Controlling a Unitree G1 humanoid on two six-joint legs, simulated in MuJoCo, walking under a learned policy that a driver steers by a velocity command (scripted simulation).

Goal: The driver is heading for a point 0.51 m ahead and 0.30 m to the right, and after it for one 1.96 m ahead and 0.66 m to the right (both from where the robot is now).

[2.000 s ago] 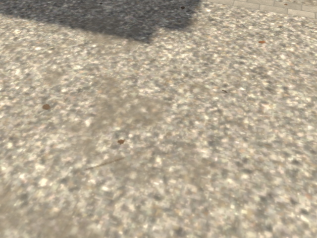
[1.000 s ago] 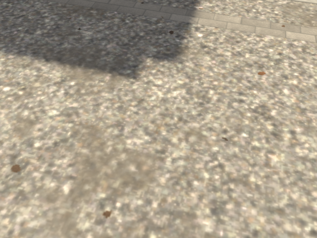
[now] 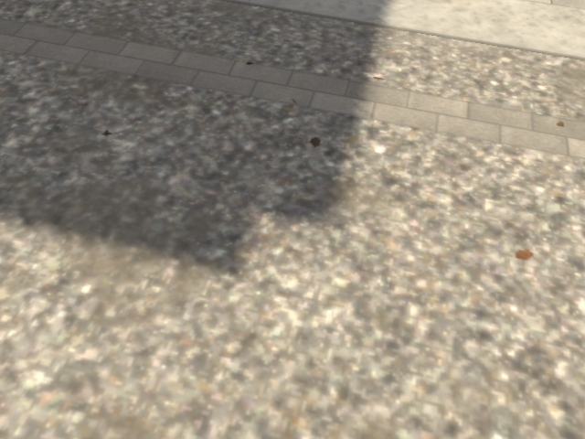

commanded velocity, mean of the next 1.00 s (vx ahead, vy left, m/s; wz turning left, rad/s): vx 0.43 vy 0.00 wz -0.54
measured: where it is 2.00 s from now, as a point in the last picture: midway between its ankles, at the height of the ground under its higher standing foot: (359, 421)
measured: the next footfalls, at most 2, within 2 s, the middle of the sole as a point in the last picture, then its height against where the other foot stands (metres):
right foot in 0.40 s outside the picture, level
left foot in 0.88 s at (328, 346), level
